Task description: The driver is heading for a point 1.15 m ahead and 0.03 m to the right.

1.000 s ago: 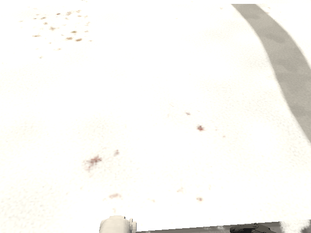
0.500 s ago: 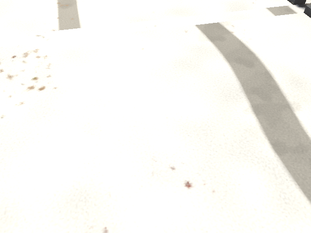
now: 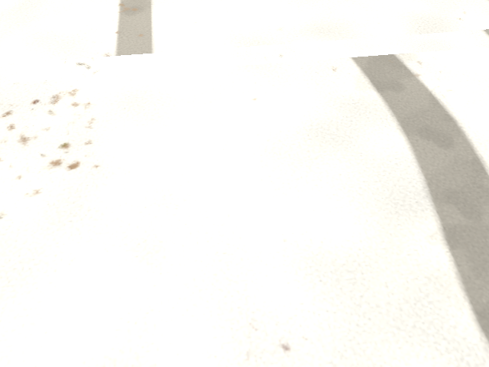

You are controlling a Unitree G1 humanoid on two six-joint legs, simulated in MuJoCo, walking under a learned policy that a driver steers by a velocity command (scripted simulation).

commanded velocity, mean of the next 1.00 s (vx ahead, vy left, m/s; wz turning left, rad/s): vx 0.50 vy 0.00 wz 0.00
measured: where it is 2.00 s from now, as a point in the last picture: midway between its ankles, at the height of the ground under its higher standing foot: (255, 246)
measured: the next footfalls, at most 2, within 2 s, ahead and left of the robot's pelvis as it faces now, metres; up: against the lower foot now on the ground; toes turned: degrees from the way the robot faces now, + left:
left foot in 0.30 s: +0.36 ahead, +0.14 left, +0.00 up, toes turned +2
right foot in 0.84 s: +0.62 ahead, -0.10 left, +0.00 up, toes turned -3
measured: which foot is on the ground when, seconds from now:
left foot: up 0.00-0.28, down 0.30-0.86, up 0.88-1.00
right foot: down 0.00-0.32, up 0.34-0.82, down 0.84-1.00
